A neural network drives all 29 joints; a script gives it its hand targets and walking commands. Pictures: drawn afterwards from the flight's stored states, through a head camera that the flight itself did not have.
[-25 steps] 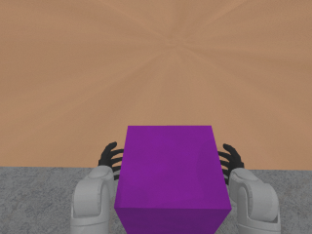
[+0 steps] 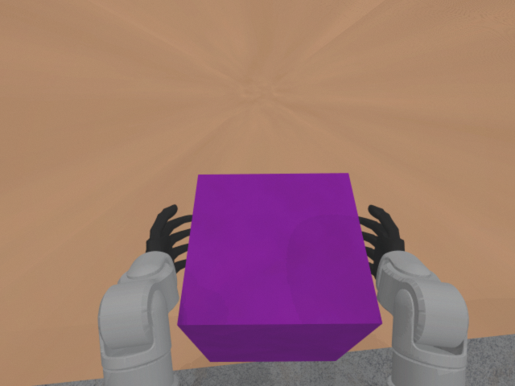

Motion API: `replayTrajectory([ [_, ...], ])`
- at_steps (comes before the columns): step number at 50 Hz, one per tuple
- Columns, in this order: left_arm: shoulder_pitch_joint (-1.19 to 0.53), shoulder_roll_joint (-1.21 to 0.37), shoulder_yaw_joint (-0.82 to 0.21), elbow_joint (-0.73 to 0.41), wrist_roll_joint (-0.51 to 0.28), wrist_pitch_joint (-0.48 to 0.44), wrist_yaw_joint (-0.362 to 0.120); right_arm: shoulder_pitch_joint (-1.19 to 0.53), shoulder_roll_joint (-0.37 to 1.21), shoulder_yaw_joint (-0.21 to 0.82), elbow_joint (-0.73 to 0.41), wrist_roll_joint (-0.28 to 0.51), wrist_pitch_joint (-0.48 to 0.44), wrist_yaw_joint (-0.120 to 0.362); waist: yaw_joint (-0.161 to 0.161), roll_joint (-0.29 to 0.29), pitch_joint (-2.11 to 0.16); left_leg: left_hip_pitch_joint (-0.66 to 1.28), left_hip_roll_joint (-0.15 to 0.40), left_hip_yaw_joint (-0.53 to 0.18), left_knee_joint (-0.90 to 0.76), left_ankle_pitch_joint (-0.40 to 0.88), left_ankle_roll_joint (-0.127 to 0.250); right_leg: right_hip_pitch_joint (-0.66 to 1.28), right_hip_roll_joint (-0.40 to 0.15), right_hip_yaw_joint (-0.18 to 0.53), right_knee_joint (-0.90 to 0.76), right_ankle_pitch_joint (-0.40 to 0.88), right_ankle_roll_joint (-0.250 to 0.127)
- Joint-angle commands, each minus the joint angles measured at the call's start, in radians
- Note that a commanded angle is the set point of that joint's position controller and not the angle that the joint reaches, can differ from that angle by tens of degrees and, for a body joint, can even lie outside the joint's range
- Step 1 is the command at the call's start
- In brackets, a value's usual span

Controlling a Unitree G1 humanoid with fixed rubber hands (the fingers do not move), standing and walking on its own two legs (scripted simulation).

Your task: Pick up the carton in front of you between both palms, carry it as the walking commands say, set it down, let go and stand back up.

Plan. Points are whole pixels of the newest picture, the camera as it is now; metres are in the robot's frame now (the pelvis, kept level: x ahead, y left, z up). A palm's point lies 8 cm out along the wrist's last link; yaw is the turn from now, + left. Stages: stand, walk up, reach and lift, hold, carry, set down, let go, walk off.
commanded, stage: carry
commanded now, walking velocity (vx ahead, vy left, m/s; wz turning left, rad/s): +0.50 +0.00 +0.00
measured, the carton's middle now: (273, 276) +0.29 +0.00 +0.03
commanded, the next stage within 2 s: none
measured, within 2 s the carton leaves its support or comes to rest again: neither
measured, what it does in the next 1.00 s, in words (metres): climbs: right foot, then left foot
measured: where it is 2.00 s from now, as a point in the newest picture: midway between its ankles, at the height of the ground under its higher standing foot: (231, 165)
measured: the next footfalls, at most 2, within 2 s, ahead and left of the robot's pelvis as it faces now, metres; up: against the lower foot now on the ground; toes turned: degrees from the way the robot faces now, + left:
right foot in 0.36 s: +0.42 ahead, -0.09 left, +0.01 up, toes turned -6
left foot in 0.78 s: +0.69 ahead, +0.11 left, +0.04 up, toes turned +7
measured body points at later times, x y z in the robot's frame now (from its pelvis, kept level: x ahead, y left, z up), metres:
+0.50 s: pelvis +0.31 -0.02 +0.00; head +0.38 -0.03 +0.44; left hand +0.69 +0.16 +0.12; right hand +0.72 -0.14 +0.11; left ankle +0.17 +0.09 -0.61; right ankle +0.38 -0.09 -0.73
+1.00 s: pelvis +0.64 +0.04 +0.04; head +0.75 +0.04 +0.48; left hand +1.06 +0.16 +0.17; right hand +1.03 -0.14 +0.17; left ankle +0.65 +0.10 -0.70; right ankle +0.61 -0.09 -0.60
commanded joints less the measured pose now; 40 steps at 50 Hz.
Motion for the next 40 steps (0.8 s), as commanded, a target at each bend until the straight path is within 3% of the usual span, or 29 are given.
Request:
replayTrajectory([
  [1,-0.574,-0.783,-0.755,-0.094,-0.423,0.004,-0.232,-0.576,0.795,0.706,-0.145,0.434,0.007,0.245,0.003,0.107,-0.394,0.489,0.282,-0.37,-0.249,0.211,0.045,-0.257,-0.051,0.049,0.011,0.106,-0.023],
  [5,-0.65,-0.717,-0.745,-0.034,-0.401,0.018,-0.203,-0.67,0.699,0.696,-0.114,0.444,0.032,0.241,0.003,0.143,-0.362,0.487,0.247,-0.267,-0.281,0.201,0.066,-0.306,-0.025,-0.014,-0.165,0.159,-0.001],
  [8,-0.756,-0.67,-0.717,0.068,-0.405,0.042,-0.191,-0.769,0.638,0.666,-0.01,0.449,0.055,0.236,-0.006,0.153,-0.31,0.498,0.216,-0.21,-0.276,0.239,0.073,-0.348,-0.017,-0.052,-0.31,0.235,0.004],
  [14,-1.011,-0.697,-0.628,0.287,-0.447,0.079,-0.192,-1.017,0.656,0.579,0.219,0.458,0.082,0.222,-0.026,0.177,-0.229,0.491,0.186,-0.149,-0.205,0.359,0.069,-0.287,0.03,-0.109,-0.529,0.333,-0.041],
  [16,-1.082,-0.724,-0.591,0.359,-0.456,0.083,-0.195,-1.102,0.699,0.559,0.281,0.471,0.086,0.218,-0.007,0.182,-0.236,0.49,0.188,-0.126,-0.118,0.479,0.048,-0.198,0.055,-0.129,-0.574,0.304,-0.066],
  [17,-1.102,-0.739,-0.569,0.402,-0.457,0.082,-0.196,-1.142,0.721,0.55,0.313,0.477,0.087,0.216,0.023,0.168,-0.28,0.461,0.166,-0.082,0.0,0.56,0.024,-0.062,0.093,-0.164,-0.622,0.29,-0.073],
  [18,-1.118,-0.75,-0.545,0.446,-0.457,0.079,-0.198,-1.173,0.745,0.542,0.347,0.481,0.087,0.214,0.063,0.111,-0.361,0.389,0.117,-0.033,0.193,0.556,-0.009,0.155,0.133,-0.196,-0.663,0.264,-0.073],
  [19,-1.14,-0.759,-0.523,0.478,-0.458,0.074,-0.2,-1.213,0.769,0.533,0.372,0.485,0.085,0.213,0.101,-0.024,-0.471,0.208,0.084,-0.055,0.453,0.287,-0.043,0.401,-0.044,0.041,-0.669,0.188,-0.103],
  [20,-1.174,-0.753,-0.495,0.52,-0.448,0.066,-0.199,-1.256,0.81,0.518,0.394,0.488,0.086,0.211,0.1,-0.275,-0.572,-0.125,-0.06,-0.117,0.732,-0.153,-0.077,0.664,-0.301,0.519,-0.73,0.19,-0.261],
  [21,-1.188,-0.806,-0.493,0.53,-0.466,0.057,-0.204,-1.306,0.821,0.501,0.401,0.482,0.077,0.206,0.121,-0.298,-0.548,-0.314,-0.101,-0.223,0.903,-0.346,-0.063,0.693,-0.306,0.65,-0.837,0.183,-0.296],
  [23,-1.32,-0.91,-0.503,0.473,-0.513,0.035,-0.215,-1.388,0.892,0.488,0.387,0.485,0.055,0.193,0.114,-0.097,-0.496,-0.408,-0.026,-0.278,0.951,-0.275,-0.02,0.642,-0.252,0.449,-0.727,0.479,-0.245],
  [24,-1.384,-0.946,-0.51,0.428,-0.536,0.026,-0.217,-1.404,0.918,0.478,0.376,0.479,0.046,0.184,0.105,-0.041,-0.492,-0.398,0.001,-0.286,0.895,-0.229,-0.014,0.597,-0.229,0.369,-0.721,0.518,-0.212],
  [26,-1.457,-0.98,-0.51,0.364,-0.562,0.012,-0.214,-1.409,0.933,0.458,0.352,0.46,0.03,0.162,0.087,-0.051,-0.527,-0.366,0.012,-0.27,0.822,-0.183,-0.015,0.57,-0.198,0.286,-0.741,0.453,-0.182],
  [29,-1.426,-0.988,-0.527,0.334,-0.557,0.004,-0.204,-1.346,0.921,0.458,0.345,0.415,0.015,0.135,0.092,-0.075,-0.546,-0.446,0.009,-0.238,0.748,-0.206,-0.028,0.624,-0.196,0.236,-0.72,0.542,-0.209],
  [32,-1.381,-0.957,-0.55,0.31,-0.537,-0.004,-0.198,-1.309,0.893,0.481,0.328,0.379,0.0,0.127,0.113,-0.087,-0.514,-0.487,0.004,-0.191,0.565,-0.176,-0.044,0.636,-0.171,0.181,-0.721,0.622,-0.217],
  [36,-1.333,-0.899,-0.585,0.259,-0.51,-0.008,-0.199,-1.275,0.846,0.512,0.269,0.352,-0.006,0.127,0.102,-0.126,-0.479,-0.258,-0.062,-0.086,0.196,-0.039,-0.044,0.555,-0.106,0.035,-0.688,0.789,-0.164],
  [37,-1.309,-0.881,-0.589,0.258,-0.499,-0.005,-0.199,-1.256,0.83,0.516,0.258,0.35,-0.002,0.129,0.078,-0.143,-0.49,-0.131,-0.104,-0.04,0.123,-0.033,-0.03,0.52,-0.097,-0.008,-0.634,0.927,-0.141],
  [38,-1.286,-0.865,-0.592,0.262,-0.493,0.0,-0.198,-1.23,0.818,0.52,0.261,0.35,0.003,0.133,0.017,-0.135,-0.534,0.077,-0.145,0.0,0.031,0.032,-0.01,0.463,-0.085,-0.067,-0.506,1.04,-0.1],
  [39,-1.271,-0.853,-0.598,0.268,-0.483,0.004,-0.2,-1.204,0.809,0.523,0.265,0.357,0.006,0.14,-0.054,-0.088,-0.602,0.339,-0.105,-0.035,-0.007,0.078,0.004,0.337,-0.065,-0.081,-0.351,0.913,-0.062],
  [40,-1.261,-0.835,-0.605,0.279,-0.471,0.011,-0.204,-1.187,0.806,0.53,0.262,0.374,0.012,0.151,-0.095,0.029,-0.664,0.574,0.092,-0.319,0.007,0.021,0.03,0.142,-0.038,-0.029,-0.183,0.527,-0.033],
])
